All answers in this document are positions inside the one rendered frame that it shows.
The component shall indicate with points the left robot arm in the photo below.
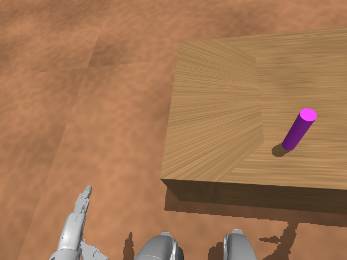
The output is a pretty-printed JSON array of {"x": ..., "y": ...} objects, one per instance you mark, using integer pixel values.
[{"x": 65, "y": 254}]

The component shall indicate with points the can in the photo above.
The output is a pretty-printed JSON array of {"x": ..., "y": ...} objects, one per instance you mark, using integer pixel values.
[{"x": 302, "y": 123}]

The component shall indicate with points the left robot hand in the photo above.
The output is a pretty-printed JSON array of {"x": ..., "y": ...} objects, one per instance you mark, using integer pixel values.
[{"x": 71, "y": 235}]

